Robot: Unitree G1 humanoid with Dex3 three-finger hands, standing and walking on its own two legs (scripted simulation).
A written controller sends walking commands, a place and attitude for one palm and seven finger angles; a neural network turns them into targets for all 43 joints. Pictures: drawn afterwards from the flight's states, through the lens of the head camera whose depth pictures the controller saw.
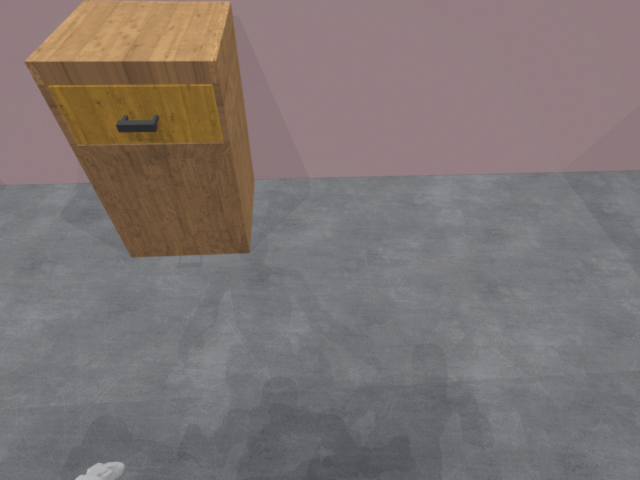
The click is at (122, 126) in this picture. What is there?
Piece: drawer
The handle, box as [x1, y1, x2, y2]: [116, 115, 158, 131]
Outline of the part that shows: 116,124 118,131 155,131 157,127 156,122 158,116 154,115 151,120 128,120 127,116 124,115 122,119 118,120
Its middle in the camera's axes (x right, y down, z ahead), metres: -0.51 -0.33 +1.08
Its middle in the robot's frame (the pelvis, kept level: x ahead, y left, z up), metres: +1.00 +0.56 -0.14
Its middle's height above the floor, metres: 0.63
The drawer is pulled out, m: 0.00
